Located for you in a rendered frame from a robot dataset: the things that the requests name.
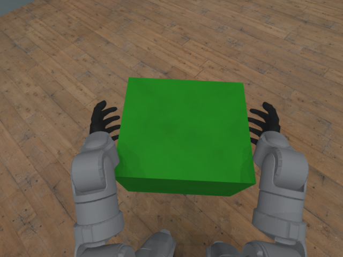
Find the robot left hand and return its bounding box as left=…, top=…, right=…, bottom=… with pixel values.
left=90, top=100, right=121, bottom=141

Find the robot right hand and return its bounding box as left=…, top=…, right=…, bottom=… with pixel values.
left=248, top=102, right=281, bottom=145

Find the robot thigh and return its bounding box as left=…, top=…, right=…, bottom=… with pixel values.
left=135, top=232, right=176, bottom=257
left=206, top=243, right=241, bottom=257

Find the right robot forearm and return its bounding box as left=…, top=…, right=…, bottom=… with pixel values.
left=252, top=131, right=309, bottom=257

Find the left robot thigh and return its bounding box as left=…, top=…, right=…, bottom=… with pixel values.
left=135, top=232, right=176, bottom=257

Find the left robot forearm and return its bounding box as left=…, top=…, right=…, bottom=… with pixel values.
left=70, top=131, right=124, bottom=257

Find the left robot upper arm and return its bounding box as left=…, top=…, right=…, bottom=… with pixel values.
left=80, top=243, right=136, bottom=257

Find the carton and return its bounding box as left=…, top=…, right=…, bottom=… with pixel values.
left=114, top=77, right=256, bottom=196

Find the right robot upper arm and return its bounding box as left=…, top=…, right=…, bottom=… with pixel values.
left=240, top=240, right=301, bottom=257

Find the right robot thigh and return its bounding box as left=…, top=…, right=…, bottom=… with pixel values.
left=206, top=243, right=241, bottom=257

